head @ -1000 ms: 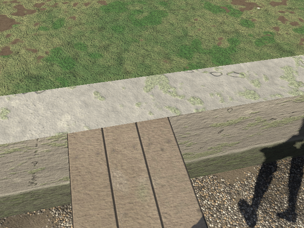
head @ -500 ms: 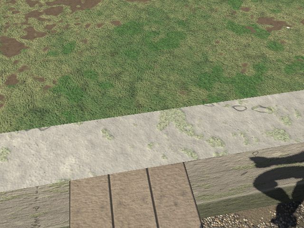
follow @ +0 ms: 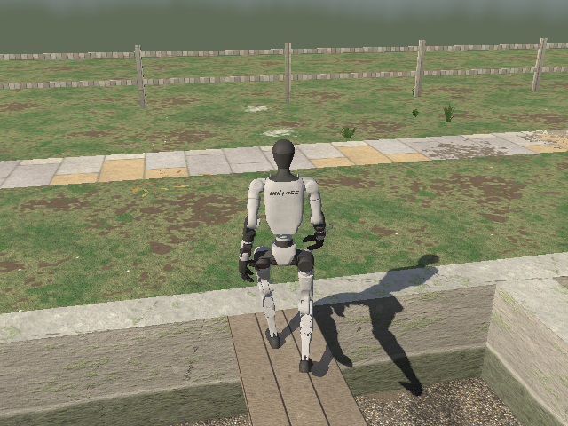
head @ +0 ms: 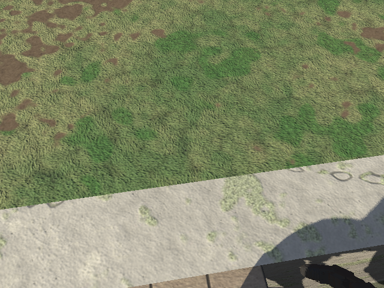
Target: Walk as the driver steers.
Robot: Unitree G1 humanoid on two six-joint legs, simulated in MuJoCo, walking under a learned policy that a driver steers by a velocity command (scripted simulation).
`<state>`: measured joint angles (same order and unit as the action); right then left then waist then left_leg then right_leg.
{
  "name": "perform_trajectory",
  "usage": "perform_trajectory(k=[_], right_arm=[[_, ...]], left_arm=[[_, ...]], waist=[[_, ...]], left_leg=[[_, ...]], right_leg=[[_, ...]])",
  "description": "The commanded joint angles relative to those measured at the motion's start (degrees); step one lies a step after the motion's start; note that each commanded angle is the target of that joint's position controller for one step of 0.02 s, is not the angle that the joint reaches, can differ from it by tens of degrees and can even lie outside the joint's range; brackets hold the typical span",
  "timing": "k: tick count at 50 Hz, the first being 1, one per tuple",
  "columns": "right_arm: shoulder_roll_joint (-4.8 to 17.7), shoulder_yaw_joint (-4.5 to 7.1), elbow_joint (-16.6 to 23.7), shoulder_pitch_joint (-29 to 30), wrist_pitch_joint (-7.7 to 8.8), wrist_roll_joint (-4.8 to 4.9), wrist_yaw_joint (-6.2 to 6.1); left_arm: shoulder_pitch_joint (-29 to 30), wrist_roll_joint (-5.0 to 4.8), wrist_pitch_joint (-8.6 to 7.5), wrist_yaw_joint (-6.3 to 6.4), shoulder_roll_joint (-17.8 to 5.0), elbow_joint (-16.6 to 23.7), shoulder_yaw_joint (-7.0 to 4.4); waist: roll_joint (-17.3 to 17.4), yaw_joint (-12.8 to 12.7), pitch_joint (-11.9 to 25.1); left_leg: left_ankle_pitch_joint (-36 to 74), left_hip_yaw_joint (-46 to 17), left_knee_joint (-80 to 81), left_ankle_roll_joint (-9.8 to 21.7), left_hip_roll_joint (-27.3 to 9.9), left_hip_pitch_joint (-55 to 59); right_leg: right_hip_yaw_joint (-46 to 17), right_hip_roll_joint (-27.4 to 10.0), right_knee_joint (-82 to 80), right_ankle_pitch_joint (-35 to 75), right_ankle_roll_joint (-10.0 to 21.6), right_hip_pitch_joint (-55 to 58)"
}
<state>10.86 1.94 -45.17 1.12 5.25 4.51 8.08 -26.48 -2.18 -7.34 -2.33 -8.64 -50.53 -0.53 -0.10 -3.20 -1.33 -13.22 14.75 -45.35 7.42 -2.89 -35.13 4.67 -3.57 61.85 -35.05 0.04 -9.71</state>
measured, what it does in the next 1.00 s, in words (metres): walks ahead: right foot, then left foot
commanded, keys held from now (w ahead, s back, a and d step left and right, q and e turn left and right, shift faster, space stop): w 0.64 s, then no key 0.34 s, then w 0.02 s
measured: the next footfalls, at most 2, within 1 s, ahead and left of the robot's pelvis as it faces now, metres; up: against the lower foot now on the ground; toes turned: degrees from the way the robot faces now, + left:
right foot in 0.44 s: +0.35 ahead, -0.02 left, +0.00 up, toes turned -13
left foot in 0.92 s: +0.55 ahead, +0.11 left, +0.00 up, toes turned +9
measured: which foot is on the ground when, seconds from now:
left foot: down 0.00-0.44, up 0.46-0.90, down 0.92-1.00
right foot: up 0.00-0.42, down 0.44-0.94, up 0.96-1.00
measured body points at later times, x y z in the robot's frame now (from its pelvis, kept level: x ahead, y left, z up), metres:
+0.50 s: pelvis +0.26 +0.01 +0.01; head +0.26 +0.01 +0.46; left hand +0.48 +0.20 -0.06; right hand +0.32 -0.23 -0.13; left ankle +0.13 +0.07 -0.63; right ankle +0.31 -0.01 -0.69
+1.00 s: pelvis +0.43 +0.06 +0.02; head +0.46 +0.06 +0.47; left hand +0.45 +0.28 -0.13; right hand +0.64 -0.13 -0.08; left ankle +0.51 +0.10 -0.69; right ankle +0.32 -0.01 -0.66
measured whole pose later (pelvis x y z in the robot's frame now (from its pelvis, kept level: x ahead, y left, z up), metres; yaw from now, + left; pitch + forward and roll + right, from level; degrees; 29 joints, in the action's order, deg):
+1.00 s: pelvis +0.43 +0.06 +0.02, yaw -1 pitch +1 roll +0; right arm 6.4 -0.2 -47.3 0.4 2.5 0.8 3.5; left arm -21.4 -0.2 -4.6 2.6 -8.7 -51.7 0.2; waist -0.5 -1.4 -2.1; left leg -12.9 11.7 -36.8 7.6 0.8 -26.2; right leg 9.6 -1.3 51.2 -37.0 2.9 -14.3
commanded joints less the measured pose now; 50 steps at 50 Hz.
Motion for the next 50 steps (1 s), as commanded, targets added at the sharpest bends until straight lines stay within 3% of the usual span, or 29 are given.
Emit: perform_trajectory(k=[1,2,3,4,6,8,12,17,19,20,21,22,23,24,25,26,28,30,32,35,39,40,43,45,46,47,48,49,50], right_arm=[[8.5,3.15,0.8,-14.2,2.11,-1.61,-1.21],[6.4,3.18,-0.2,-13.2,2.95,-1.45,-1.96],[3.9,2.74,-1.1,-12.0,3.47,-0.07,-2.9],[3.0,2.31,-1.5,-10.6,3.26,1.14,-4.06],[2.8,1.7,-2.6,-10.2,2.5,0.39,-4.71],[4.1,1.59,-3.0,-11.0,2.02,-1.18,-4.55],[5.9,2.02,-5.1,-16.2,1.72,-2.51,-3.16],[6.7,2.65,-5.3,-20.9,0.49,-3.37,-2.63],[7.0,2.91,-5.3,-20.3,0.65,-4.59,-3.42],[7.9,3.05,-4.2,-17.6,0.87,-4.71,-3.92],[8.1,2.65,-2.3,-13.4,1.06,-4.85,-4.54],[7.2,1.9,-0.3,-10.6,1.16,-4.5,-5.08],[4.2,1.63,2.7,-13.0,1.06,-1.73,-4.42],[9.9,3.56,1.1,-15.8,-0.01,0.61,-3.73],[11.6,3.89,1.4,-14.7,-0.92,0.8,-3.57],[9.8,3.43,1.7,-10.8,-1.68,-0.14,-3.73],[2.5,1.26,1.3,-10.7,-2.22,-0.84,-4.09],[0.2,0.59,1.1,-11.2,-2.53,-1.2,-4.66],[-0.8,0.12,2.9,-6.9,-2.21,-2.06,-5.42],[-1.6,-0.57,4.0,-4.2,-1.71,-2.7,-6.08],[-2.5,-1.43,5.4,2.1,-1.82,-2.14,-6.23],[-1.4,-1.26,5.4,2.3,-1.88,-3.42,-6.62],[-0.9,-1.19,4.7,3.0,-2.58,-3.69,-6.23],[0.9,-0.42,1.2,-3.9,-2.55,-3.86,-5.37],[4.3,0.47,-0.3,-7.0,-2.0,-3.84,-5.38],[7.3,1.03,-1.3,-10.5,-1.2,-3.43,-5.58],[1.5,-0.83,-0.1,-6.3,-1.38,-4.08,-4.74],[-0.7,-1.48,0.2,-5.4,-2.45,-3.77,-4.0],[-1.3,-1.9,-0.4,-6.9,-2.75,-3.3,-3.51]], left_arm=[[-1.9,0.13,-0.8,0.82,-8.2,7.1,-2.38],[0.9,1.34,-0.25,1.63,-5.9,6.2,-1.47],[2.6,1.69,-0.05,2.15,-1.7,6.1,-0.13],[5.1,1.63,0.02,1.72,0.4,7.5,0.43],[8.9,2.75,0.15,1.62,0.4,10.6,0.1],[15.9,3.98,-0.11,1.41,-1.1,14.1,-0.25],[22.0,2.17,-0.82,0.02,-1.4,16.1,0.72],[28.6,0.99,-0.56,-1.55,-1.0,16.6,1.84],[28.7,0.31,-0.54,-2.26,-2.6,17.0,1.38],[24.3,0.62,-0.46,-2.62,-3.7,15.8,0.85],[16.0,1.06,-0.5,-2.9,-5.7,13.3,-0.03],[9.0,0.7,-0.87,-2.07,-9.3,12.4,-1.39],[8.4,-1.15,-1.51,-2.39,-13.6,12.7,-2.19],[2.9,-3.53,-0.44,-2.39,-10.6,12.0,-2.36],[6.2,-2.86,-0.51,-1.72,-9.1,12.0,-1.92],[7.7,-1.89,-1.26,-1.26,-9.1,12.1,-2.28],[12.3,-2.09,-2.26,0.62,-5.7,10.6,-1.71],[10.9,-0.6,-1.85,1.41,-3.2,8.8,-0.56],[10.6,0.36,-1.57,1.14,-5.0,8.5,-0.83],[5.5,0.41,-1.62,1.08,-5.7,5.9,-0.84],[0.3,1.14,-0.83,2.04,-7.0,3.0,-1.05],[-0.8,1.87,-0.68,2.43,-6.8,2.0,-0.92],[-0.4,1.33,0.3,4.13,-5.7,0.0,-0.43],[3.0,1.78,0.57,4.97,-6.7,0.1,-0.62],[2.6,3.08,0.61,4.93,-6.5,1.0,-0.49],[2.5,3.52,1.21,5.47,-4.2,2.4,0.37],[-5.1,2.58,1.99,5.24,-2.5,1.2,0.33],[-7.9,2.01,2.93,5.53,-3.9,-0.1,-0.26],[-6.2,0.74,3.49,5.49,-6.0,0.1,-1.26]], waist=[[11.7,6.8,23.6],[2.5,5.3,19.6],[-3.2,3.5,13.3],[-4.7,1.6,10.0],[-2.5,-0.8,7.6],[-0.2,-0.2,8.2],[2.7,2.6,7.7],[2.4,5.7,1.5],[4.1,5.0,1.2],[4.4,2.0,3.5],[2.7,-3.0,7.4],[-0.9,-6.5,13.9],[-11.1,-1.5,19.8],[-14.2,-6.6,21.2],[-9.7,-3.7,15.8],[-1.7,-2.5,9.3],[4.0,3.4,1.5],[1.0,4.6,1.2],[0.5,3.0,5.0],[-0.9,2.5,6.3],[-5.9,0.9,3.6],[-7.5,1.6,3.0],[-8.7,3.2,-0.6],[-4.6,6.6,1.7],[-0.2,6.4,7.9],[4.7,6.1,18.2],[12.6,3.2,21.6],[14.9,4.7,20.9],[12.9,4.9,18.4]], left_leg=[[20.0,-43.8,24.2,5.3,-21.7,54.6],[19.6,-34.4,21.6,5.6,-20.5,42.4],[13.3,-29.0,22.0,4.1,-17.3,28.3],[7.8,-24.8,24.3,3.4,-14.9,17.7],[9.5,-20.3,26.3,2.7,-12.3,11.2],[15.7,-15.6,26.4,3.0,-10.0,14.3],[20.3,-12.3,25.8,1.3,-8.9,18.5],[26.0,-13.0,23.3,0.5,-9.8,24.5],[32.2,-10.4,18.4,-0.1,-7.2,23.3],[38.4,-9.3,13.0,-0.4,-7.0,23.0],[40.3,-7.3,4.2,-2.0,-6.0,20.8],[18.7,-5.1,-9.3,-3.2,-2.9,13.2],[-30.5,-3.6,-28.3,-3.5,4.8,-5.8],[-28.8,-7.0,-36.8,-2.6,4.9,-18.9],[-22.9,-7.8,-41.9,-3.8,1.0,-23.9],[-18.0,-8.2,-41.8,-4.6,-1.8,-23.1],[-9.0,-11.3,-32.5,-5.5,-5.7,-13.4],[-3.0,-9.9,-26.9,-6.5,-5.8,-8.0],[4.4,-6.9,-23.3,-7.8,-5.3,-6.9],[6.0,-4.5,-17.4,-10.1,-3.4,-4.3],[6.3,-2.3,-7.9,-10.7,-0.4,-1.6],[3.3,-2.7,-5.2,-9.3,0.5,-0.8],[1.9,-4.9,5.3,-5.9,0.3,4.7],[7.9,-5.9,17.1,-2.8,1.5,14.4],[25.1,-6.6,17.8,-3.0,-0.3,22.8],[45.1,-12.6,12.4,-4.3,-9.3,35.3],[66.1,-26.1,15.1,0.0,-18.0,42.8],[61.4,-27.6,18.3,3.1,-18.5,41.6],[43.2,-27.9,21.6,2.6,-16.6,39.8]], right_leg=[[1.2,0.9,36.7,6.5,-1.7,-42.7],[1.8,-3.2,35.9,10.5,-2.5,-38.8],[1.3,-5.1,31.3,13.2,-2.5,-34.4],[0.6,-5.4,26.7,13.5,-1.8,-29.7],[1.2,-5.5,20.4,13.9,-0.5,-27.9],[4.1,-4.6,13.4,17.5,-0.5,-31.0],[7.7,-2.8,1.9,20.3,1.2,-30.0],[10.5,-0.1,-8.6,16.9,3.3,-29.4],[11.9,4.3,-16.9,15.4,4.3,-19.3],[11.4,5.2,-20.6,17.7,5.7,-12.3],[9.4,4.0,-26.7,22.0,7.4,-2.2],[0.5,-4.6,-31.9,22.3,7.1,11.2],[-26.6,-22.3,-37.8,34.9,8.6,27.5],[-39.9,-24.3,-46.2,31.9,14.3,32.6],[-34.8,-23.1,-46.3,29.2,13.3,29.5],[-27.6,-20.7,-45.4,31.8,12.4,20.5],[-15.6,-14.1,-48.1,28.7,7.3,-0.4],[-7.5,-9.5,-50.0,36.6,6.0,-6.6],[-0.9,-5.8,-50.1,45.7,4.3,-4.8],[1.6,-5.7,-46.9,63.8,2.9,-2.2],[3.0,-5.8,-44.3,68.8,3.0,4.0],[3.0,-6.7,-42.6,69.7,3.9,6.9],[3.3,-8.1,-39.3,67.0,4.6,6.6],[3.2,-6.9,-31.3,62.4,5.0,6.5],[4.0,-3.4,-24.0,49.1,4.5,6.7],[5.7,-0.4,-11.7,21.0,4.1,1.1],[5.1,4.0,-3.3,-7.4,3.6,-12.3],[6.0,3.5,2.6,-10.2,3.0,-17.5],[4.8,2.1,2.8,-8.2,2.4,-20.6]])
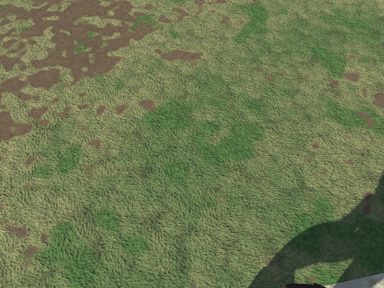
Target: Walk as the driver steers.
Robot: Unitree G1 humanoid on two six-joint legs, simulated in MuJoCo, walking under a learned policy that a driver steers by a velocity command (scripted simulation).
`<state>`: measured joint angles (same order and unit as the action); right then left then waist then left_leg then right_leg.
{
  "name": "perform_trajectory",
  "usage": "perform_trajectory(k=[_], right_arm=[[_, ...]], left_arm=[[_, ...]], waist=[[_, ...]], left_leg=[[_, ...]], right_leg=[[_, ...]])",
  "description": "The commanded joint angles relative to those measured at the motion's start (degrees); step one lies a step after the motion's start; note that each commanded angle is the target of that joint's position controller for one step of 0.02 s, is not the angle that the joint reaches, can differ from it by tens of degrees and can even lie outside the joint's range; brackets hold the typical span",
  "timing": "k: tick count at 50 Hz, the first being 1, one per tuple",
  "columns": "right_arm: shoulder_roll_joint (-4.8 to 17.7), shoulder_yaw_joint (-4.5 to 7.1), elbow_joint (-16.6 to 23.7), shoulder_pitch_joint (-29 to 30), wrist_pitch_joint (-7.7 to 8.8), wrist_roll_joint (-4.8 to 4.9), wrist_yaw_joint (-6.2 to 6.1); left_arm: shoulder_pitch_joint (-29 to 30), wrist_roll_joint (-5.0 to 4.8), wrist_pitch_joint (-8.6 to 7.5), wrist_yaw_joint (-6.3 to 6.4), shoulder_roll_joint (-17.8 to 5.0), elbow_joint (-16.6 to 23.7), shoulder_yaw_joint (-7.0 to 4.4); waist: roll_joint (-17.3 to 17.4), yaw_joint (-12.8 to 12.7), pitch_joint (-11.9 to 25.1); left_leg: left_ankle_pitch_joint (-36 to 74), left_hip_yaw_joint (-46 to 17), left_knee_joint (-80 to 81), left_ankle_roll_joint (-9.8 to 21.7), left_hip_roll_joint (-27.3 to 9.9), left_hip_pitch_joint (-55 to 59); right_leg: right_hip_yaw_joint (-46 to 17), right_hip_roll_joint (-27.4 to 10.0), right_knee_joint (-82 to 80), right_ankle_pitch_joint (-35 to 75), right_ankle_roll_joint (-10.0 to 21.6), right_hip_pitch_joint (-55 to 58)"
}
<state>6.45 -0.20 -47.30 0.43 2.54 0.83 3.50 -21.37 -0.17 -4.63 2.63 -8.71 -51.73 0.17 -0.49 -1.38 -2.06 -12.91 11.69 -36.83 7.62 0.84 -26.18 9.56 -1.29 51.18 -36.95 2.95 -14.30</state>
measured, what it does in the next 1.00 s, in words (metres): walks ahead: right foot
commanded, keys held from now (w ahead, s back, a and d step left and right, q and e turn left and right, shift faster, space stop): w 0.64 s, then w+q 0.36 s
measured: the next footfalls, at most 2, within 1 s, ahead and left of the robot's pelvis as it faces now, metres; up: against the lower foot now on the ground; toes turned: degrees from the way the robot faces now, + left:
right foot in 0.70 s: +0.20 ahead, -0.14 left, +0.00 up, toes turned -13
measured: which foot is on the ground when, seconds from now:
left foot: down 0.00-0.70, up 0.72-1.00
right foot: up 0.00-0.68, down 0.70-1.00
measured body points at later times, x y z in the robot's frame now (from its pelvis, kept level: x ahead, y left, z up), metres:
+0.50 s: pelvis +0.08 +0.00 +0.02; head +0.06 +0.00 +0.47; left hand +0.25 +0.18 -0.09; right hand +0.04 -0.24 -0.14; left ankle +0.08 +0.05 -0.72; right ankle +0.11 -0.11 -0.61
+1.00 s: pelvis +0.25 -0.07 +0.02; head +0.26 -0.07 +0.47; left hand +0.20 +0.17 -0.13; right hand +0.44 -0.26 -0.10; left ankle +0.38 +0.05 -0.63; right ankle +0.16 -0.13 -0.71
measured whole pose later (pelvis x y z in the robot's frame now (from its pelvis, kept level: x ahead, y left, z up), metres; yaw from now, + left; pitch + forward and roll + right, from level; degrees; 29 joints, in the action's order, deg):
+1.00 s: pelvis +0.25 -0.07 +0.02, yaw +8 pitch +2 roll -2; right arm 10.4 1.1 -50.6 -6.2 2.1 1.5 4.3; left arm -22.3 2.5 -5.0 0.2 -11.4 -57.2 -1.8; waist 2.3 -3.1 2.4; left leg -5.0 6.4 -61.7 2.8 -6.8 -47.2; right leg 21.0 1.9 18.8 -20.0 2.9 -1.5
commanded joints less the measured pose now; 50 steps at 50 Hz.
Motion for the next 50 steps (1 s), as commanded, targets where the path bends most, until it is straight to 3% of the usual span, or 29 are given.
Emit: perform_trajectory(k=[1,2,3,4,6,7,9,14,18,19,25,29,30,32,34,35,36,37,38,39,40,41,43,44,46,47,48,49,50], right_arm=[[5.2,1.45,-0.4,-8.0,0.12,2.02,1.46],[9.7,3.43,-2.4,-9.9,0.82,4.19,1.52],[12.4,4.56,-3.6,-10.3,1.6,4.7,1.22],[12.4,5.06,-3.9,-9.7,2.32,4.77,0.8],[9.4,4.94,-3.8,-8.6,3.33,3.49,0.16],[7.5,4.76,-4.7,-9.5,3.6,3.02,0.1],[7.5,4.79,-5.8,-11.4,3.91,2.63,0.13],[10.3,4.75,-8.6,-19.5,3.64,2.61,-0.32],[11.0,4.4,-10.2,-24.2,3.47,2.11,-1.03],[11.4,4.48,-10.4,-24.9,3.39,2.46,-1.14],[10.6,4.19,-11.5,-30.4,3.98,1.66,-1.22],[10.6,4.0,-11.0,-31.0,4.8,1.08,-1.36],[11.3,4.04,-10.2,-29.5,4.88,1.59,-1.42],[13.1,4.36,-9.5,-26.6,5.39,0.82,-1.87],[13.6,4.36,-8.3,-22.5,5.5,0.27,-1.71],[10.3,3.0,-6.8,-18.3,6.08,-0.89,-1.05],[6.9,1.82,-3.6,-15.0,5.92,1.06,-0.72],[10.8,4.17,-3.8,-19.0,5.4,4.22,1.25],[11.9,4.58,-5.5,-20.4,4.81,5.39,1.8],[9.1,3.83,-6.2,-20.6,4.31,4.14,1.91],[5.2,2.57,-7.3,-19.6,3.58,3.6,2.03],[1.5,1.21,-7.9,-19.0,2.42,3.17,2.15],[2.3,1.42,-7.4,-18.1,0.62,2.71,2.31],[3.5,1.53,-6.5,-16.5,0.76,2.05,2.16],[5.2,1.8,-3.5,-9.9,0.81,1.83,2.85],[5.5,1.68,-2.5,-6.8,0.88,2.23,3.23],[3.5,0.8,2.9,-1.3,0.55,0.12,0.51],[4.4,1.02,2.4,-4.0,-0.13,-0.27,-0.19],[5.5,1.33,2.2,-4.9,-0.57,-0.2,-0.49]], left_arm=[[-9.2,-2.23,1.1,0.64,-7.1,0.7,-2.89],[-6.4,-3.65,0.91,-0.36,-8.0,0.5,-3.59],[-5.1,-4.07,0.58,-1.3,-6.1,0.8,-3.46],[-3.2,-3.78,-0.03,-1.85,-4.1,0.7,-3.15],[-1.2,-2.19,-1.0,-2.01,-0.9,0.5,-2.36],[-0.8,-1.72,-0.98,-2.35,-0.8,0.4,-2.23],[1.7,-1.09,-0.9,-2.83,-0.7,1.3,-2.07],[9.9,-1.04,-0.4,-4.38,-1.1,5.1,-1.72],[13.5,-1.28,-0.02,-5.2,-1.2,6.9,-1.66],[13.9,-0.91,-0.14,-5.26,-1.0,7.2,-1.43],[18.1,-1.26,-0.29,-6.81,0.0,8.9,-0.81],[20.3,-1.95,-0.2,-8.38,0.7,9.0,-0.48],[21.0,-2.61,-0.1,-8.51,1.3,9.1,-0.22],[19.2,-1.54,0.4,-8.48,0.8,8.7,-0.5],[10.7,-1.15,1.5,-8.42,-1.8,5.8,-1.77],[3.6,-0.5,0.94,-7.93,-4.5,3.8,-2.89],[-1.0,-1.0,-0.35,-7.35,-10.3,2.9,-4.36],[-4.0,-4.35,-1.47,-7.61,-12.2,1.9,-4.42],[-4.7,-5.41,-1.78,-7.81,-10.3,1.3,-3.68],[-2.7,-5.08,-2.64,-7.46,-8.8,0.9,-3.52],[1.5,-5.15,-3.29,-7.1,-7.2,1.6,-3.5],[5.3,-5.19,-3.12,-6.15,-5.1,1.8,-3.26],[8.0,-5.11,-2.21,-4.1,-1.1,2.7,-1.97],[7.5,-5.13,-2.22,-3.86,-1.7,2.4,-1.9],[4.6,-3.98,-2.27,-4.13,-3.3,1.4,-1.7],[4.0,-3.76,-2.15,-4.51,-4.1,0.7,-1.61],[4.3,6.99,-1.47,-2.12,-12.9,-2.6,-3.72],[5.9,7.5,-0.84,-0.89,-14.0,-1.9,-4.01],[7.1,6.01,-0.52,-0.44,-14.1,-1.6,-3.98]], waist=[[8.7,3.5,15.1],[6.4,3.9,9.9],[4.2,2.6,6.8],[2.0,1.8,4.5],[0.4,0.8,5.0],[1.4,0.7,6.0],[2.5,1.0,6.1],[3.1,2.3,3.7],[3.6,3.5,2.8],[2.9,3.7,2.4],[1.7,4.8,0.7],[1.5,5.3,-0.7],[0.2,5.2,-0.8],[2.4,3.4,-0.8],[1.9,-1.8,-0.6],[-2.3,-6.2,2.2],[-11.0,-6.1,7.5],[-16.1,-5.0,7.4],[-14.3,-5.1,6.5],[-8.5,-3.1,2.3],[-4.2,-1.6,-1.0],[-2.3,0.6,-2.7],[-0.1,1.3,-0.9],[1.4,0.9,0.8],[-0.3,-0.6,3.0],[-1.3,-1.0,3.3],[-2.5,1.9,0.9],[0.0,4.2,2.6],[0.4,4.6,2.9]], left_leg=[[19.0,-27.8,16.8,2.0,-20.1,26.2],[-4.2,-30.7,21.7,1.5,-19.6,21.0],[-16.4,-30.6,24.8,0.3,-18.7,15.4],[-17.5,-28.3,25.9,-1.0,-17.8,11.1],[-12.2,-23.7,24.4,-2.1,-15.3,9.2],[-12.0,-22.3,23.8,-1.9,-14.8,9.8],[-13.1,-21.0,23.4,-1.2,-14.1,8.9],[-20.4,-22.0,24.3,1.6,-14.5,7.6],[-23.2,-23.8,25.3,3.4,-15.2,9.4],[-23.1,-24.4,25.8,4.4,-15.7,8.9],[-20.8,-25.3,25.8,6.2,-17.0,14.5],[-16.7,-21.0,25.5,4.6,-15.5,12.9],[-15.1,-20.1,25.6,4.5,-15.5,11.3],[-10.1,-17.1,23.1,3.5,-14.3,9.1],[1.3,-13.4,11.6,1.8,-12.4,4.0],[5.2,-8.1,-2.6,-0.4,-7.5,-1.0],[-18.1,-2.1,-24.0,-1.5,-0.7,-15.3],[-22.3,2.4,-32.9,-1.5,1.5,-33.0],[-19.4,-1.4,-42.6,-2.8,-3.7,-34.4],[-14.5,-2.5,-48.1,-4.0,-6.3,-34.7],[-8.5,-3.5,-48.8,-5.6,-8.8,-32.5],[-4.0,-4.8,-47.6,-7.5,-10.8,-30.7],[-3.3,-5.4,-42.9,-8.6,-12.5,-25.5],[-2.2,-4.9,-39.3,-8.6,-12.3,-22.5],[1.8,-2.8,-33.3,-7.4,-10.6,-21.3],[3.9,-2.2,-29.3,-6.2,-10.1,-20.5],[13.1,-15.2,-24.8,-3.8,-10.6,-17.5],[12.8,-13.2,-22.3,-3.4,-8.5,-18.3],[13.3,-11.1,-19.4,-2.7,-7.1,-17.5]], right_leg=[[-1.9,-1.8,17.1,-2.9,-0.8,-18.0],[-1.9,-2.4,22.1,0.6,-0.8,-21.5],[-2.2,-3.7,25.2,5.3,-0.6,-22.1],[-2.1,-4.9,26.2,9.9,-0.1,-22.3],[-2.3,-7.1,28.3,15.5,0.0,-23.8],[-2.4,-7.8,28.8,15.7,-0.4,-24.8],[-1.7,-8.7,30.9,17.5,-1.4,-27.8],[0.5,-9.9,31.5,18.7,-3.5,-35.4],[0.7,-10.5,28.3,16.8,-3.6,-37.6],[0.4,-10.5,27.7,16.1,-3.6,-36.8],[-0.2,-10.5,19.7,15.6,-2.7,-37.4],[0.8,-7.7,6.3,15.0,-2.2,-26.3],[1.0,-6.1,1.5,14.1,-2.1,-20.3],[2.7,-3.2,-5.3,11.7,-1.1,-8.9],[1.9,-1.4,-17.0,15.0,-0.7,6.6],[-0.1,-2.7,-25.4,15.9,-2.2,16.4],[-18.4,-18.2,-31.3,18.5,-5.1,28.4],[-33.2,-25.8,-38.0,23.9,-3.7,32.7],[-33.2,-24.1,-37.6,26.5,-0.9,30.6],[-27.9,-23.2,-36.6,29.4,0.1,24.1],[-19.1,-20.4,-36.2,33.4,1.1,16.9],[-12.0,-17.1,-37.5,35.0,0.8,10.8],[-4.2,-14.2,-38.5,40.2,0.9,6.3],[-0.8,-13.5,-39.0,44.7,2.2,5.1],[3.3,-12.1,-39.3,51.2,2.4,7.1],[5.3,-11.5,-39.3,53.7,2.0,8.0],[0.1,-16.6,-40.6,60.2,1.5,2.6],[2.7,-17.2,-40.7,62.5,0.9,7.2],[5.1,-16.9,-40.9,63.1,0.3,9.5]])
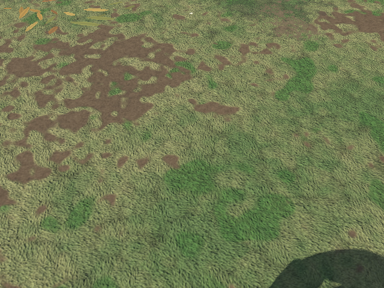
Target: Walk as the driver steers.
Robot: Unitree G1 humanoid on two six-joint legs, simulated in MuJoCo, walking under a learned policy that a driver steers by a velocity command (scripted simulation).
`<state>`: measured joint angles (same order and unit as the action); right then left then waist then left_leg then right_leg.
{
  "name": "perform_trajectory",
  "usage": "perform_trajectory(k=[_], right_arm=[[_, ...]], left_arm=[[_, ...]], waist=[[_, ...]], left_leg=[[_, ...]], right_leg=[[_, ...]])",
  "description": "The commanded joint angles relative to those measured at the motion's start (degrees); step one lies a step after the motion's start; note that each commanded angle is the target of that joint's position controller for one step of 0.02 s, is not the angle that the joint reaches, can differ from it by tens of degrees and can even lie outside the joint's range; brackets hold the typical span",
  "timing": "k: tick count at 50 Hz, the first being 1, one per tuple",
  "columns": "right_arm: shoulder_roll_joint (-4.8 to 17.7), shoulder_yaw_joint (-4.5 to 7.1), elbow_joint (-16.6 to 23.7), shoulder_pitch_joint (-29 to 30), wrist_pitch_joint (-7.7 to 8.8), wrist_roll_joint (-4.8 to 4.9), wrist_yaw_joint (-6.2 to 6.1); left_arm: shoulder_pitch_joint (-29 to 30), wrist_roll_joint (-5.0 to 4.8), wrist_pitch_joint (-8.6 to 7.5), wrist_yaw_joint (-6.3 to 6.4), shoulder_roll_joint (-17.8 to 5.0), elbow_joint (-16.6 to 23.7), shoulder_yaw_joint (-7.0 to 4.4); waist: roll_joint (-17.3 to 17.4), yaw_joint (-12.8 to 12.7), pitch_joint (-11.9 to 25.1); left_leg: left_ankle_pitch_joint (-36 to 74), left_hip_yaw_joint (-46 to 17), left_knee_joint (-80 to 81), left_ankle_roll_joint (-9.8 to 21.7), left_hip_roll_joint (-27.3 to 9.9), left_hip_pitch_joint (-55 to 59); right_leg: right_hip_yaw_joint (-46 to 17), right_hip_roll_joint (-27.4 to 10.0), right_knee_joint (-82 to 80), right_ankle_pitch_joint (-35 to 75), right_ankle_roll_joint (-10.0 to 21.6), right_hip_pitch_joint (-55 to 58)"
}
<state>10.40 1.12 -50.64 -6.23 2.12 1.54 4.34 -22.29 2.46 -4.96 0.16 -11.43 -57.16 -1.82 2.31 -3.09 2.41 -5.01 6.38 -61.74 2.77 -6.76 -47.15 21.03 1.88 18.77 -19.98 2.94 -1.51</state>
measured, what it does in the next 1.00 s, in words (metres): walks ahead, turning left: left foot, then right foot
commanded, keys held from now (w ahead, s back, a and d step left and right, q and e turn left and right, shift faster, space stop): w+q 0.64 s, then w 0.36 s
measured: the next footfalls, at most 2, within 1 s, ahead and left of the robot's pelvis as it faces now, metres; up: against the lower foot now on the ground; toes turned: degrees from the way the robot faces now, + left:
left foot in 0.20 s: +0.21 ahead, +0.12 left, +0.00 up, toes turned +10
right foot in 0.64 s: +0.52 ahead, +0.01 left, +0.00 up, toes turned +25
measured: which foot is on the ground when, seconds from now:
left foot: up 0.00-0.18, down 0.20-0.64, up 0.66-1.00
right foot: down 0.00-0.20, up 0.22-0.62, down 0.64-1.00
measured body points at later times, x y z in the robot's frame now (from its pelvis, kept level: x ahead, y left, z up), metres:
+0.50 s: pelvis +0.24 +0.06 +0.01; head +0.26 +0.08 +0.45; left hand +0.39 +0.34 -0.08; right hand +0.34 -0.17 -0.12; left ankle +0.17 +0.12 -0.73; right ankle +0.45 -0.08 -0.68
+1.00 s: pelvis +0.47 +0.14 +0.01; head +0.49 +0.15 +0.46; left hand +0.36 +0.39 -0.12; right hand +0.77 +0.04 -0.07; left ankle +0.52 +0.34 -0.69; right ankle +0.49 +0.00 -0.73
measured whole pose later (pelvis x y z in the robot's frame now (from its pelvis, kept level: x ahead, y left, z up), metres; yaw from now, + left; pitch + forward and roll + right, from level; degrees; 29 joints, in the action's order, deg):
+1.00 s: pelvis +0.47 +0.14 +0.01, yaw +29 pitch +3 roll -2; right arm 13.8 1.7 -37.5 -6.5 2.9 0.7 0.6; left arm -20.4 -1.0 -4.7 -0.2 -15.0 -48.7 -4.2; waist 2.1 -5.3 0.9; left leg -6.3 -2.8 -40.0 0.4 -5.9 -36.3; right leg 3.9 0.5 19.0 -14.7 0.1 -7.1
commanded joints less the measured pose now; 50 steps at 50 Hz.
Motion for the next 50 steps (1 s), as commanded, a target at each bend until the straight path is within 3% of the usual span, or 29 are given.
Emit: perform_trajectory(k=[1,3,6,8,9,10,11,12,13,14,16,18,20,23,26,29,30,31,32,33,34,35,36,37,38,39,41,45,50], right_arm=[[2.2,0.41,5.5,1.8,-0.34,-0.74,-1.61],[3.2,1.17,6.1,5.5,-0.03,-0.3,-1.85],[2.0,1.77,7.1,7.6,0.2,-0.08,-1.06],[5.2,3.64,5.5,0.3,-0.15,-0.05,-1.16],[9.4,5.93,2.5,-9.8,-0.31,-0.23,-1.74],[14.6,7.44,-0.6,-15.2,-0.77,-0.16,-2.76],[18.9,7.66,2.1,-11.9,-0.02,-2.24,-2.51],[15.1,6.56,1.6,-15.0,0.39,-1.67,-1.95],[9.9,5.27,2.1,-13.1,0.64,-1.08,-2.06],[7.2,4.32,3.6,-7.9,0.94,-0.24,-1.9],[4.3,2.62,5.3,-1.8,1.38,-0.32,-2.82],[7.4,3.09,6.3,-1.9,2.17,-0.24,-3.89],[10.8,3.79,7.7,-4.8,2.37,-1.43,-5.0],[10.7,4.0,8.0,-11.2,2.0,-0.75,-5.58],[10.1,3.99,8.4,-15.4,1.13,-0.91,-5.82],[10.2,4.36,9.4,-15.5,0.13,-0.62,-6.14],[10.0,4.26,9.8,-14.3,0.22,-0.77,-6.1],[8.8,3.81,10.8,-12.1,0.6,-0.94,-5.86],[5.8,2.77,12.5,-10.1,1.12,-1.82,-5.46],[2.9,2.02,13.9,-18.1,1.83,-0.58,-5.46],[7.2,2.35,12.6,-19.4,2.4,0.49,-5.31],[9.9,2.95,12.6,-14.3,2.15,0.29,-5.06],[9.5,2.94,13.7,-10.0,1.78,-0.61,-4.91],[8.7,3.02,14.7,-7.8,1.65,-1.39,-4.75],[8.7,3.33,14.5,-9.1,1.17,-1.11,-4.79],[8.0,3.24,14.5,-10.2,0.69,-0.64,-4.84],[6.7,2.65,15.3,-9.5,0.25,-0.79,-4.91],[5.1,1.03,16.4,-2.4,1.21,-1.55,-4.36],[7.3,1.55,18.0,4.4,1.88,-0.42,-3.28]], left_arm=[[7.5,1.4,-0.06,2.17,-11.8,3.6,-2.31],[5.1,-0.85,0.09,2.43,-10.6,3.0,-2.13],[1.8,-1.62,1.37,3.26,-13.9,2.4,-2.73],[3.5,-2.39,2.16,2.57,-15.9,3.1,-3.47],[5.6,-3.07,2.1,1.93,-16.0,3.8,-3.7],[8.5,-1.43,0.73,1.27,-11.0,5.9,-2.7],[8.3,-2.24,-2.39,0.38,-3.3,9.9,-1.1],[13.9,-3.96,-5.29,-0.79,-6.5,12.1,-1.49],[14.3,-5.15,-6.35,-1.65,-7.6,13.3,-1.72],[12.8,-4.25,-6.09,-1.52,-8.6,12.7,-2.02],[10.8,-2.3,-3.83,-0.92,-9.3,13.6,-2.41],[12.9,-1.22,-2.78,-0.45,-8.8,16.0,-1.99],[17.8,-0.61,-2.72,-0.33,-7.7,18.8,-1.39],[23.8,-1.37,-2.46,-0.24,-4.8,20.8,-0.22],[26.2,-2.41,-2.53,-1.2,-6.2,22.1,-0.89],[25.6,-2.33,-3.29,-1.4,-8.3,22.5,-1.92],[22.3,-2.38,-3.79,-1.22,-9.3,21.7,-2.56],[16.1,-1.73,-4.3,-0.74,-11.5,20.6,-3.7],[6.1,-1.05,-4.4,0.08,-15.0,19.7,-4.77],[0.3,-0.18,-3.54,0.46,-17.9,18.0,-5.56],[-0.1,-1.74,-3.07,0.46,-13.2,17.5,-4.82],[1.9,-2.62,-2.5,0.71,-9.0,17.4,-3.94],[4.2,-2.53,-1.81,0.49,-7.9,17.3,-3.65],[7.2,-1.99,-1.57,0.1,-7.2,17.1,-3.28],[9.8,-1.35,-1.75,-0.18,-6.3,17.1,-2.77],[11.1,-1.38,-1.88,-0.52,-5.7,16.8,-2.65],[11.2,-1.85,-2.08,-0.72,-7.2,15.9,-3.13],[9.7,-2.64,-1.51,0.06,-11.6,14.4,-4.32],[4.9,-4.13,-0.24,-0.36,-14.3,12.2,-4.58]], waist=[[-3.5,5.9,-1.5],[-4.5,4.7,-2.6],[-8.7,5.0,-2.4],[-10.9,8.3,0.0],[-9.4,13.2,4.2],[-0.3,12.5,3.6],[8.5,5.9,4.8],[3.7,9.9,7.1],[2.1,7.6,3.6],[-2.8,4.1,0.6],[-3.4,-0.1,-0.5],[-3.2,-0.6,-1.8],[-3.6,1.2,-0.9],[-0.2,5.7,0.1],[3.3,8.1,1.1],[5.0,6.5,1.1],[5.9,4.3,1.5],[5.7,0.5,4.9],[0.8,-4.3,12.4],[-18.6,-0.6,18.2],[-18.8,-1.5,15.4],[-11.2,-2.6,6.6],[-5.6,-1.8,1.9],[-3.8,0.2,-1.4],[-5.0,2.7,-3.1],[-6.8,4.1,-3.5],[-7.3,4.6,-3.2],[-6.0,2.3,-2.0],[-7.7,-0.7,-2.1]], left_leg=[[3.9,-4.7,7.8,3.1,1.5,3.2],[1.2,-0.4,14.3,4.9,4.7,7.6],[-7.7,4.3,20.2,6.1,8.5,12.1],[-11.4,5.5,28.8,8.0,10.9,22.6],[-5.2,2.5,36.7,10.3,11.4,39.1],[-1.9,-12.0,33.5,12.2,3.6,54.8],[-4.8,-44.4,36.7,23.5,-8.0,64.3],[-11.1,-48.3,45.6,24.4,-10.2,63.7],[-13.3,-40.9,46.7,21.6,-8.6,58.6],[-11.5,-34.2,46.8,18.6,-5.8,49.7],[-9.2,-27.5,47.6,16.0,-2.0,36.0],[-0.9,-24.5,48.4,15.8,-0.2,27.7],[6.5,-22.0,48.0,14.9,1.5,25.0],[6.1,-19.2,46.0,11.7,4.8,27.2],[5.3,-24.0,42.2,10.9,2.5,35.9],[3.9,-29.7,36.4,10.1,-0.2,40.8],[6.2,-30.6,33.7,9.5,0.4,40.4],[9.3,-28.9,26.7,7.8,3.1,37.2],[3.5,-23.5,10.3,5.1,6.8,28.6],[-24.1,-16.0,-8.4,0.4,14.3,6.4],[-27.4,-17.7,-17.7,0.0,10.2,-3.4],[-21.9,-17.0,-22.1,-0.4,8.0,-6.3],[-17.6,-14.7,-22.2,-0.2,6.1,-4.9],[-15.0,-14.9,-19.1,0.0,4.8,-2.5],[-13.0,-15.9,-15.2,0.0,3.1,1.9],[-13.1,-15.2,-12.3,-0.4,2.4,4.9],[-11.9,-13.5,-6.2,-1.8,1.5,5.8],[-1.3,-9.0,12.6,-2.7,-0.1,11.6],[-0.5,-7.0,26.2,-1.8,2.4,15.9]], right_leg=[[-5.5,-20.1,-7.8,49.2,-0.1,-0.2],[-2.3,-18.7,-3.9,60.5,-2.2,2.3],[-2.7,-19.8,6.2,73.4,-1.3,8.6],[-3.5,-20.0,19.4,75.6,1.1,8.0],[-3.9,-17.4,32.8,65.1,0.1,0.2],[-7.9,-12.6,50.8,17.5,-1.3,-22.7],[-15.5,-0.4,72.7,-12.1,-3.3,-47.6],[-25.3,-2.3,74.5,-9.1,-1.5,-54.3],[-26.3,-5.1,69.2,-3.5,-0.3,-55.3],[-25.5,-7.5,65.1,0.5,-1.1,-51.4],[-26.1,-10.9,59.3,4.5,-3.4,-43.7],[-24.0,-11.6,52.7,5.4,-5.3,-40.4],[-22.4,-10.2,41.9,11.4,-6.2,-38.0],[-20.6,-5.5,23.6,20.2,-6.1,-32.0],[-21.8,-2.7,14.5,22.5,-5.4,-31.2],[-23.5,-1.9,10.1,15.8,-4.1,-27.8],[-23.0,-1.2,8.0,14.4,-2.9,-23.0],[-24.4,-3.1,7.8,15.9,-0.4,-12.7],[-33.6,-12.6,9.1,12.9,3.7,3.0],[-61.2,-25.1,3.4,3.2,14.0,21.6],[-72.0,-27.4,-1.1,-11.8,15.8,21.2],[-63.2,-24.9,-2.0,-15.3,13.4,14.3],[-53.8,-21.7,-2.5,-9.1,11.2,6.0],[-48.0,-18.9,-3.6,-3.2,10.4,-1.7],[-42.7,-16.5,-5.3,1.0,9.4,-8.1],[-39.0,-15.0,-6.8,3.3,9.0,-11.8],[-34.7,-14.9,-8.6,9.2,10.5,-14.0],[-26.9,-13.3,-9.2,16.2,9.6,-14.6],[-27.2,-15.9,-6.4,13.7,8.0,-7.7]])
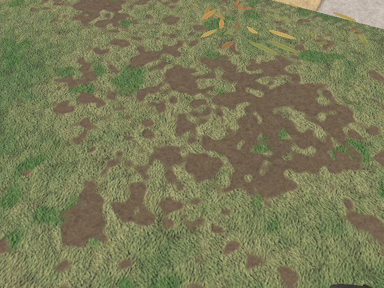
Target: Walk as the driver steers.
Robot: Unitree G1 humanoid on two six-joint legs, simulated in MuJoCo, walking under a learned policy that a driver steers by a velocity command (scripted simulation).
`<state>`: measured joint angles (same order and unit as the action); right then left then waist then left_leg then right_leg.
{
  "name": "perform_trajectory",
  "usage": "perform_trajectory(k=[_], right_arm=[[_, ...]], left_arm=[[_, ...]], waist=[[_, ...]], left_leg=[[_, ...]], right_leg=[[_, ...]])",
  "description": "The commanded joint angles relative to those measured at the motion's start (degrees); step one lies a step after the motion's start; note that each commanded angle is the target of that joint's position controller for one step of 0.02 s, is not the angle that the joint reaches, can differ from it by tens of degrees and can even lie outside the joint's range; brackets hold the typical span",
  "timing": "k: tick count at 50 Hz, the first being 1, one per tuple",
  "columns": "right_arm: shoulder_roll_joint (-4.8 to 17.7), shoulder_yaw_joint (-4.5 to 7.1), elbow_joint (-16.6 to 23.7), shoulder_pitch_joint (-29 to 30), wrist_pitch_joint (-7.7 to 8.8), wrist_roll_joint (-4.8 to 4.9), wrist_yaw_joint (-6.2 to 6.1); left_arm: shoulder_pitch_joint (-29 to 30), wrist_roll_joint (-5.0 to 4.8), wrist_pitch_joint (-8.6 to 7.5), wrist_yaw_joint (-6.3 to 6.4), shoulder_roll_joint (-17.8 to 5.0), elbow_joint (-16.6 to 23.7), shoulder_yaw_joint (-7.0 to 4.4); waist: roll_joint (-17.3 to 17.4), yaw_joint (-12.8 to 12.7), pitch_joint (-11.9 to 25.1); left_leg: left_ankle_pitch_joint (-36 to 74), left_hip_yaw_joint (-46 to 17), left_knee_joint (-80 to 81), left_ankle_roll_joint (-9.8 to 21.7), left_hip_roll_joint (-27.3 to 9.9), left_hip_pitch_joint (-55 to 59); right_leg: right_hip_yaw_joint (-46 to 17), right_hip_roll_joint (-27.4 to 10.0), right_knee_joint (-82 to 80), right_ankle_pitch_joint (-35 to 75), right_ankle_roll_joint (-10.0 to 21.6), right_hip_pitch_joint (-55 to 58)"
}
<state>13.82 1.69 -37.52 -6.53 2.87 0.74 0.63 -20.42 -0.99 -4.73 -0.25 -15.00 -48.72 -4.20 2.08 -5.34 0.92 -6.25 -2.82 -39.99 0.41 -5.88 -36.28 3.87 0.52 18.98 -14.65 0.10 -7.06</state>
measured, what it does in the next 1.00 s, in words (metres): walks ahead, turning right: left foot, then right foot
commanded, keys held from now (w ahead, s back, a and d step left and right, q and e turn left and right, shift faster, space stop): w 0.04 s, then w+e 0.96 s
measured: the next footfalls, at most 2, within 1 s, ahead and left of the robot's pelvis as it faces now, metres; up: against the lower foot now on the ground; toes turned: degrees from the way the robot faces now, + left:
left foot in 0.10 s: +0.19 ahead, +0.15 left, +0.00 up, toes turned +1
right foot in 0.62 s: +0.45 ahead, -0.15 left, +0.00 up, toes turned -19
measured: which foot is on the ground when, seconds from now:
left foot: up 0.00-0.08, down 0.10-0.64, up 0.66-1.00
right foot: down 0.00-0.10, up 0.12-0.60, down 0.62-1.00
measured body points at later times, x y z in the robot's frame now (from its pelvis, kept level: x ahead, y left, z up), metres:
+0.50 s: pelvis +0.24 +0.03 +0.00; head +0.26 +0.03 +0.45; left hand +0.47 +0.23 -0.10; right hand +0.22 -0.24 -0.13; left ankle +0.15 +0.15 -0.74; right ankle +0.39 -0.15 -0.69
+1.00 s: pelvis +0.50 -0.08 +0.00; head +0.53 -0.10 +0.45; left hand +0.70 +0.14 -0.11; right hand +0.59 -0.39 -0.08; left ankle +0.75 -0.01 -0.70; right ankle +0.42 -0.13 -0.74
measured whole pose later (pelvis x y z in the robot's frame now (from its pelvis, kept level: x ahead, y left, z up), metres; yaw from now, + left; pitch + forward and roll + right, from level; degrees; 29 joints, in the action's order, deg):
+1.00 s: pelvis +0.50 -0.08 +0.00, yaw -29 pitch +3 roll +0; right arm 15.0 2.9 -40.2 -2.3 5.7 -0.2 0.1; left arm -18.0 -1.3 -2.4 0.4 -14.9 -41.4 -4.3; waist 1.9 -4.0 -0.6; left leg 1.3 -5.8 -34.8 -3.4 -3.8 -37.1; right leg -8.1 6.8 23.0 -15.6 4.6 -9.6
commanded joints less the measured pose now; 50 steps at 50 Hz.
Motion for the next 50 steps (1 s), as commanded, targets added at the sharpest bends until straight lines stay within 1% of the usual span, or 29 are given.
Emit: perform_trajectory(k=[1,3,4,5,6,7,8,9,10,12,14,17,22,26,29,30,31,32,33,34,35,36,37,38,39,41,43,46,50], right_arm=[[4.3,1.18,5.0,4.8,1.25,0.33,0.6],[5.7,2.3,3.8,0.2,1.41,-0.01,0.52],[8.3,3.86,1.5,-7.1,1.56,-0.3,0.09],[13.1,5.38,0.2,-17.6,1.66,-1.41,-0.64],[17.9,6.2,-0.3,-20.6,1.42,-1.91,-0.68],[12.8,5.09,-1.0,-22.2,1.76,-1.11,-0.37],[10.1,4.11,-1.1,-19.2,1.97,-0.66,-0.31],[8.0,3.35,-0.7,-14.6,2.07,-0.63,-0.18],[6.1,2.82,-0.6,-10.6,2.24,-0.86,-0.02],[4.4,2.59,-1.2,-6.9,3.13,-1.47,0.11],[5.1,3.06,-2.5,-7.4,3.85,-1.76,-0.19],[6.5,3.71,-4.6,-9.3,3.82,-2.15,-1.01],[8.6,4.52,-6.7,-11.6,3.39,-1.39,-2.26],[9.9,5.15,-8.7,-13.7,1.99,-0.34,-2.13],[12.5,5.8,-8.7,-12.1,0.84,0.37,-2.35],[13.3,5.91,-8.7,-11.1,0.34,0.56,-2.46],[12.8,5.56,-8.4,-10.9,0.33,0.59,-2.65],[6.8,3.7,-6.8,-12.5,1.08,-2.05,-2.5],[3.0,1.94,-3.7,-15.7,3.5,-1.42,-1.65],[8.6,3.18,-2.8,-7.4,5.47,1.0,-0.91],[8.6,3.07,-1.6,-4.2,6.16,1.85,-0.73],[7.9,2.91,-2.3,-4.3,6.19,0.54,-1.32],[8.7,3.46,-2.7,-5.0,5.66,-0.87,-1.76],[8.8,3.75,-2.7,-6.2,4.72,-1.1,-1.69],[8.4,3.82,-2.4,-6.6,3.96,-1.26,-1.72],[7.0,3.44,-1.6,-5.3,3.0,-1.75,-1.84],[5.6,2.77,-0.3,-1.0,2.82,-2.0,-1.85],[4.3,1.99,0.8,5.4,3.2,-1.53,-1.14],[6.5,2.51,2.2,9.5,4.11,-0.41,0.05]], left_arm=[[2.8,-0.77,-0.14,0.02,-11.0,3.3,-2.22],[2.8,-0.76,0.27,-0.12,-10.9,2.3,-1.94],[2.3,-0.49,0.28,-0.3,-8.7,2.0,-1.14],[3.0,0.85,-0.02,-0.44,-4.6,3.5,0.48],[-0.6,0.52,-1.39,-0.36,-0.2,5.4,1.87],[1.7,-0.84,-2.0,-0.26,-5.9,4.3,0.36],[5.0,-1.55,-2.02,-0.34,-7.5,5.4,-0.2],[6.5,-1.02,-1.52,-0.16,-6.8,5.6,-0.11],[6.9,-0.32,-0.87,-0.02,-6.5,5.6,-0.34],[4.9,-0.58,0.95,-0.03,-5.1,5.2,-0.54],[5.4,-0.52,1.92,0.06,-3.8,5.5,-0.42],[8.3,-0.07,2.21,-0.34,-2.7,6.6,-0.28],[17.9,0.25,1.91,-1.89,-0.7,9.8,0.81],[22.2,-0.08,2.08,-3.2,-1.2,12.5,0.81],[18.0,-0.05,2.48,-3.54,-4.0,13.1,-0.64],[11.0,-0.25,2.56,-3.37,-6.3,11.6,-1.97],[1.4,-0.27,2.7,-2.52,-10.2,9.0,-4.05],[-3.5,-0.27,3.18,-1.19,-16.1,7.7,-5.31],[-1.7,-0.18,2.18,-1.66,-18.3,9.8,-5.0],[-3.3,0.18,1.91,-1.91,-13.1,9.7,-3.71],[-1.0,0.07,1.49,-1.75,-10.5,9.3,-3.05],[3.8,-0.15,1.29,-1.64,-8.8,10.2,-2.41],[7.5,0.14,1.24,-1.4,-6.9,11.2,-1.86],[9.2,0.79,1.18,-1.13,-6.1,12.1,-1.52],[9.6,0.79,1.02,-0.93,-6.2,12.4,-1.61],[8.4,0.53,0.72,-0.29,-7.5,12.2,-1.95],[6.9,0.26,0.84,0.47,-8.8,11.8,-2.36],[4.5,-0.18,1.4,0.91,-9.0,11.2,-2.52],[1.2,-0.59,1.98,0.98,-8.9,10.2,-2.65]], waist=[[-7.6,1.8,-0.9],[-7.4,5.1,0.3],[-5.4,8.4,4.2],[2.5,13.0,12.2],[18.0,11.1,16.5],[10.7,13.4,15.1],[7.8,12.4,9.3],[4.9,10.3,6.2],[4.9,8.2,3.2],[5.9,5.0,1.2],[3.3,4.5,0.2],[1.3,4.8,-0.7],[0.4,8.2,-4.1],[0.8,9.5,-6.0],[4.0,5.7,-1.7],[4.0,1.6,1.9],[2.3,-3.2,6.9],[-10.7,-1.8,10.9],[-18.4,2.6,21.0],[-8.9,-2.1,19.1],[-7.8,-1.1,11.6],[-1.9,2.2,7.2],[-2.2,4.6,5.0],[-3.6,6.3,4.1],[-4.0,7.0,3.6],[-3.5,7.2,2.4],[-4.0,5.9,1.0],[-6.1,3.0,0.3],[-7.2,1.2,0.1]], left_leg=[[-0.4,2.6,6.4,1.3,2.0,6.1],[-1.2,4.5,10.7,3.2,4.1,15.3],[-1.9,4.3,11.9,4.6,4.9,26.1],[-1.7,-8.5,12.1,8.5,-6.7,41.9],[-9.0,-32.3,19.2,16.8,-18.6,54.7],[-16.7,-35.9,22.0,17.1,-17.8,52.6],[-16.6,-27.8,22.3,14.8,-16.3,47.4],[-13.9,-21.4,23.7,13.3,-13.7,40.9],[-10.6,-16.7,25.8,12.4,-11.7,35.0],[-4.4,-9.7,29.4,11.0,-9.9,28.2],[2.5,-4.3,30.9,11.0,-9.7,27.1],[8.0,1.5,31.2,10.7,-9.7,29.2],[8.4,9.5,31.8,8.3,-9.5,31.7],[13.3,12.2,28.4,7.2,-11.4,39.1],[41.3,14.8,17.2,5.3,-11.3,41.3],[47.8,15.9,7.5,4.3,-10.1,40.1],[42.9,17.1,-6.3,2.1,-7.5,32.5],[1.8,16.5,-26.6,-0.6,-2.7,14.2],[-28.7,3.5,-43.0,-2.8,8.6,-5.3],[-24.4,-3.4,-45.0,-1.3,5.5,-11.9],[-19.3,-2.3,-42.0,0.1,3.3,-14.4],[-14.9,-2.4,-36.9,0.2,0.4,-10.8],[-12.6,-2.5,-32.0,-0.3,-1.2,-6.1],[-11.2,-2.7,-30.0,-0.7,-2.1,-2.4],[-10.7,-2.4,-27.6,-1.5,-2.1,-1.1],[-8.4,-1.1,-22.1,-3.0,-1.5,-0.6],[-1.8,-0.4,-13.4,-4.2,-0.3,-0.6],[8.8,0.1,0.9,-4.4,2.8,3.5],[9.0,-1.3,8.9,-3.5,4.8,6.2]], right_leg=[[-10.4,-15.3,-5.5,8.1,10.3,-1.1],[-9.9,-14.6,0.1,13.6,8.6,-2.1],[-7.3,-11.3,9.7,19.1,6.9,-4.8],[-3.1,-7.1,29.1,9.5,3.8,-15.4],[-3.0,0.7,48.2,-16.9,0.9,-36.5],[-9.9,-1.1,56.7,-17.5,1.5,-43.0],[-10.1,-3.3,58.4,-12.2,2.4,-45.9],[-9.3,-5.6,56.4,-6.8,2.3,-44.0],[-9.9,-6.9,53.2,-2.8,1.9,-41.6],[-10.6,-8.0,50.4,1.2,1.0,-36.2],[-11.3,-7.6,48.6,4.6,0.2,-36.7],[-11.9,-7.3,42.3,11.1,-0.5,-39.5],[-6.2,-6.7,26.1,19.9,0.9,-36.6],[-2.7,-5.9,20.2,13.2,3.4,-36.7],[2.7,-0.7,19.0,3.6,6.8,-25.8],[4.0,2.1,16.7,3.1,8.5,-16.6],[2.1,3.7,13.2,7.1,10.8,-0.7],[-17.2,-8.7,13.6,13.0,14.7,15.4],[-51.6,-20.0,1.8,-1.8,27.2,30.1],[-49.0,-19.0,-2.9,-4.0,23.3,29.2],[-40.2,-17.1,-2.3,-1.1,20.9,22.3],[-33.4,-14.5,-2.2,4.2,18.7,12.5],[-28.6,-12.3,-2.9,9.1,17.8,4.7],[-26.5,-10.9,-4.3,11.3,17.5,-0.2],[-25.4,-10.1,-5.2,13.2,17.8,-2.8],[-22.1,-9.0,-5.8,18.2,17.9,-6.9],[-19.4,-7.2,-5.8,18.5,16.7,-8.9],[-17.7,-4.8,-4.4,12.8,14.0,-10.0],[-23.4,-7.0,-0.2,7.0,13.2,-5.8]])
